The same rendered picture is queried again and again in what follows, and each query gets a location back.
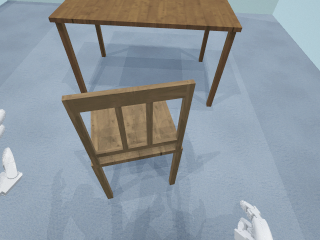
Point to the table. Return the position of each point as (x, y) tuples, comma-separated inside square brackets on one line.
[(206, 15)]

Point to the left robot hand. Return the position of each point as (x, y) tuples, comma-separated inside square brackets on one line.
[(10, 177)]

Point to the right robot hand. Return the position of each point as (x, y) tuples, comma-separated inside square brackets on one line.
[(258, 229)]

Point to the chair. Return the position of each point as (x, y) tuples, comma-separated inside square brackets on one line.
[(130, 124)]

